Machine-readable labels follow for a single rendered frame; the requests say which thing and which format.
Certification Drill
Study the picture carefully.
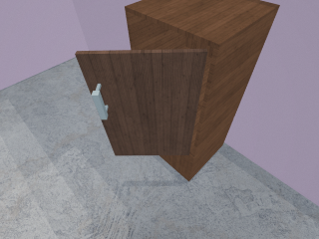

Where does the cupboard door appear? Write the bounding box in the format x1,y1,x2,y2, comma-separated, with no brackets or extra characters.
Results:
75,49,208,156

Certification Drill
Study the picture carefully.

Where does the handle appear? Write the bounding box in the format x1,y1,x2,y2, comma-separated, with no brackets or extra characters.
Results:
91,84,109,120

